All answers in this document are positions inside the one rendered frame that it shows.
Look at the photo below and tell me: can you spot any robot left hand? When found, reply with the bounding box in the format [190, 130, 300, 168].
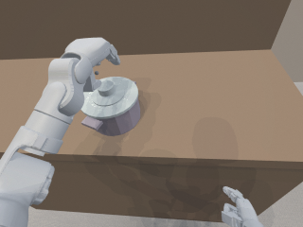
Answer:
[64, 37, 120, 93]

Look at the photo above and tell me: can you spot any robot left forearm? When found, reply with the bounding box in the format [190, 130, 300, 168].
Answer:
[0, 50, 93, 176]

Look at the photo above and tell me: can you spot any robot right hand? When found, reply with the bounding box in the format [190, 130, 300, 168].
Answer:
[222, 186, 258, 227]

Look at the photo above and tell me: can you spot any lid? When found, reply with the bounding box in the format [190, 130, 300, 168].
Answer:
[81, 77, 138, 119]

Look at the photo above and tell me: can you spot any knob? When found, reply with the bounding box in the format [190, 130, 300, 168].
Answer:
[98, 80, 116, 97]

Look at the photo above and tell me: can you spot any pot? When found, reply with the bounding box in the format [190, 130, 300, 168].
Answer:
[81, 81, 140, 136]

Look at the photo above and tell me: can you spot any table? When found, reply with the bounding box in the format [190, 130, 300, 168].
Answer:
[0, 0, 303, 223]

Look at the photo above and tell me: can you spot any robot left upper arm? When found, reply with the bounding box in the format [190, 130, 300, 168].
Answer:
[0, 151, 55, 227]

